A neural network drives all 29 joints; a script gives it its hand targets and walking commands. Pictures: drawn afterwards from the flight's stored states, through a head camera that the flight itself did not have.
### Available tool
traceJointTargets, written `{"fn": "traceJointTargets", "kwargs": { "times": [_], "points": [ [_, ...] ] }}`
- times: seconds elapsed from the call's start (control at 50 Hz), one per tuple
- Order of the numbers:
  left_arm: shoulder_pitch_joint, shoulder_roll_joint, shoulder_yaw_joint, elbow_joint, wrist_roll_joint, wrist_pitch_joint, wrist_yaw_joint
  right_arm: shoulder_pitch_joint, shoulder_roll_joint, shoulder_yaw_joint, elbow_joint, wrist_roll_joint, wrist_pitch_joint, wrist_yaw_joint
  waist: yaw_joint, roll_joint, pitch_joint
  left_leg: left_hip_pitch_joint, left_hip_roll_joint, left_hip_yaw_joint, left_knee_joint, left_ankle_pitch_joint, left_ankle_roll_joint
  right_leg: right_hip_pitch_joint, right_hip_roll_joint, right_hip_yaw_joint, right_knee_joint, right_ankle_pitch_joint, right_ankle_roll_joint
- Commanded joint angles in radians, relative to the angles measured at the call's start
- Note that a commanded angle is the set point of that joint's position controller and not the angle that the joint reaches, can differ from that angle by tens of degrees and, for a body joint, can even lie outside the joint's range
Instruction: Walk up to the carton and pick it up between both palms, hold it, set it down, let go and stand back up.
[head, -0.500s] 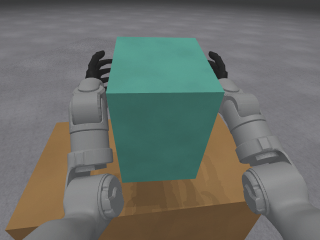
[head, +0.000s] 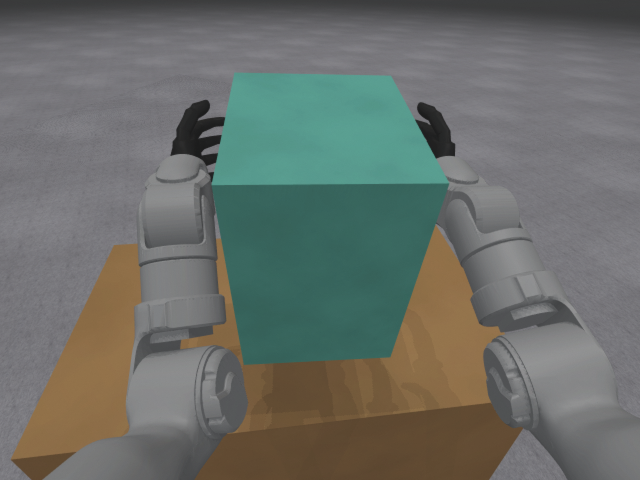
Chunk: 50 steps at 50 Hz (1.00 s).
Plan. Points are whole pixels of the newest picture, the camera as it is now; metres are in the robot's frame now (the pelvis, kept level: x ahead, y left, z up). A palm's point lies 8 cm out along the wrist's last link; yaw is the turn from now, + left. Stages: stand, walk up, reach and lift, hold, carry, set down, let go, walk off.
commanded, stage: hold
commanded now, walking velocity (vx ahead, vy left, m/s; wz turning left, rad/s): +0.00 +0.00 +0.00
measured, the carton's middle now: (316, 222) +0.36 +0.01 +0.20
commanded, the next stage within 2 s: set down in 1.32 s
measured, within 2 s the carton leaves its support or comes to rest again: neither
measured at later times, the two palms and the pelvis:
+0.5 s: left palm (190, 162) +0.36 +0.15 +0.29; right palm (442, 160) +0.36 -0.14 +0.28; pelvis -0.01 +0.00 +0.00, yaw +0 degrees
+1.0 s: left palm (190, 167) +0.37 +0.15 +0.27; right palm (434, 165) +0.37 -0.13 +0.27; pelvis +0.00 +0.00 +0.00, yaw +0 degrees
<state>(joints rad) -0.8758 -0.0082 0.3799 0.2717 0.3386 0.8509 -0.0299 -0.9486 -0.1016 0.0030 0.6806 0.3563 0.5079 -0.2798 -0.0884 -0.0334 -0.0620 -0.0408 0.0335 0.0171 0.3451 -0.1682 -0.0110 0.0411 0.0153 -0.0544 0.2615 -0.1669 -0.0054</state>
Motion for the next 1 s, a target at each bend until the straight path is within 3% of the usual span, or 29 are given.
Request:
{"fn": "traceJointTargets", "kwargs": {
  "times": [0.0,0.04,0.12,0.2,0.48,0.8,0.82,0.86,0.94,0.98],
  "points": [
    [-0.593,-0.595,-0.479,-0.08,-0.188,-0.056,-0.116,-0.831,0.647,0.324,-0.417,0.14,-0.052,0.071,-0.013,0.075,-0.382,0.165,-0.073,-0.001,0.033,0.349,-0.036,0.064,0.074,0.002,0.006,0.302,0.069],
    [-0.567,-0.574,-0.454,-0.061,-0.166,-0.049,-0.116,-0.792,0.628,0.322,-0.387,0.139,-0.039,0.065,-0.015,0.06,-0.322,0.174,-0.075,-0.001,0.028,0.34,-0.036,0.05,0.073,-0.002,-0.006,0.281,0.076],
    [-0.591,-0.55,-0.412,-0.013,-0.132,-0.037,-0.133,-0.77,0.616,0.268,-0.283,0.089,-0.026,0.079,-0.008,0.054,-0.209,0.084,-0.064,0.013,-0.042,0.167,-0.019,0.015,0.06,0.003,-0.022,0.126,0.062],
    [-0.626,-0.561,-0.43,-0.018,-0.151,-0.047,-0.133,-0.799,0.629,0.265,-0.282,0.096,-0.031,0.087,-0.011,0.071,-0.255,0.089,-0.063,0.012,-0.026,0.201,-0.027,0.03,0.061,0.006,-0.013,0.158,0.057],
    [-0.643,-0.543,-0.373,0.074,-0.15,-0.071,-0.129,-0.844,0.649,0.25,-0.252,0.086,-0.041,0.087,0.007,0.035,-0.273,0.064,-0.072,0.014,-0.038,0.127,-0.003,0.008,0.055,0.014,-0.026,0.119,0.066],
    [-0.626,-0.563,-0.407,0.018,-0.161,-0.067,-0.123,-0.818,0.638,0.274,-0.285,0.116,-0.038,0.078,-0.006,0.062,-0.293,0.106,-0.071,0.005,-0.01,0.228,-0.024,0.02,0.064,0.009,-0.016,0.179,0.065],
    [-0.657,-0.506,-0.373,0.049,-0.132,-0.068,-0.125,-0.745,0.615,0.242,-0.153,0.094,-0.009,0.078,-0.006,0.04,-0.189,0.057,-0.074,0.01,-0.043,0.138,-0.022,-0.039,0.055,0.01,-0.034,0.102,0.067],
    [-0.654,-0.541,-0.387,0.038,-0.144,-0.066,-0.133,-0.779,0.634,0.231,-0.193,0.086,-0.021,0.09,0.007,0.061,-0.232,0.039,-0.069,0.01,-0.053,0.109,-0.016,-0.023,0.055,0.017,-0.031,0.077,0.055],
    [-0.642,-0.577,-0.439,-0.021,-0.176,-0.073,-0.117,-0.81,0.653,0.29,-0.294,0.132,-0.037,0.077,-0.009,0.068,-0.341,0.12,-0.077,-0.002,0.007,0.258,-0.034,0.016,0.064,0.013,-0.01,0.238,0.066],
    [-0.619,-0.575,-0.445,-0.035,-0.176,-0.069,-0.115,-0.794,0.65,0.306,-0.313,0.139,-0.035,0.068,-0.016,0.059,-0.337,0.133,-0.079,-0.001,0.011,0.273,-0.034,0.018,0.064,0.01,-0.008,0.265,0.073]
  ]
}}
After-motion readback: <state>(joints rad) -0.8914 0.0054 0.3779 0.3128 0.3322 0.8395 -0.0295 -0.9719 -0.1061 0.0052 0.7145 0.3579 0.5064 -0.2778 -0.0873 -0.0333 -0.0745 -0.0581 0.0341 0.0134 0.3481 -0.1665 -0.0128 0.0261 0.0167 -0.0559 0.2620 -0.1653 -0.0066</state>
